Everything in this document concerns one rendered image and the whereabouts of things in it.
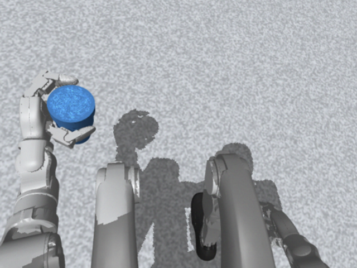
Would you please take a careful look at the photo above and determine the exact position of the right robot foot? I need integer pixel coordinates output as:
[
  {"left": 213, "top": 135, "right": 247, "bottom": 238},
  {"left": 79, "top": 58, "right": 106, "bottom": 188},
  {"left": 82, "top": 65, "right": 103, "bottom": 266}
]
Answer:
[{"left": 191, "top": 192, "right": 216, "bottom": 261}]

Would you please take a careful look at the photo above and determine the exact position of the right robot hand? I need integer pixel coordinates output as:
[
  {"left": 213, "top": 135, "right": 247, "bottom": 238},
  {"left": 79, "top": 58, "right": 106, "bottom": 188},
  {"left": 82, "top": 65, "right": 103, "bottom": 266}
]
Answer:
[{"left": 259, "top": 202, "right": 299, "bottom": 248}]

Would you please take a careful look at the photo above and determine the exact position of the left robot arm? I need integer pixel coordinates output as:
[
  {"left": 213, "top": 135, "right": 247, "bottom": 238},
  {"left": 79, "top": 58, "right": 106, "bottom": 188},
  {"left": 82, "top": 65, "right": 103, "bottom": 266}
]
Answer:
[{"left": 0, "top": 138, "right": 65, "bottom": 268}]

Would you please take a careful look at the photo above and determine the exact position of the cup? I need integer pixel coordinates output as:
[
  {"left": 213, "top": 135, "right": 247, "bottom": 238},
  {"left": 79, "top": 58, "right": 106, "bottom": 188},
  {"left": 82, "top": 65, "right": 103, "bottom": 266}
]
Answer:
[{"left": 47, "top": 85, "right": 95, "bottom": 144}]

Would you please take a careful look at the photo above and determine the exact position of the right robot arm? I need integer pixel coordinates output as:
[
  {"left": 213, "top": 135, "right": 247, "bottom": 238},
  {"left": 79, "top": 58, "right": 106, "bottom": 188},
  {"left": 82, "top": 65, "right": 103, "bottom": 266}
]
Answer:
[{"left": 282, "top": 234, "right": 329, "bottom": 268}]

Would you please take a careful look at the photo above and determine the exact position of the left robot hand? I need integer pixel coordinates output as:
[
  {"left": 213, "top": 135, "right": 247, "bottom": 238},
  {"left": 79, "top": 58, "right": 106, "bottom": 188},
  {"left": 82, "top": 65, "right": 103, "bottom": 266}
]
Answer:
[{"left": 19, "top": 69, "right": 96, "bottom": 149}]

